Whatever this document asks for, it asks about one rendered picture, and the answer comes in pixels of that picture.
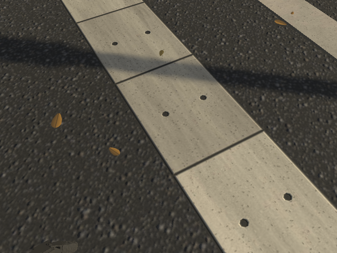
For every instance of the left robot hand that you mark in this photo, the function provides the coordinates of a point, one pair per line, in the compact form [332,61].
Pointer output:
[56,247]

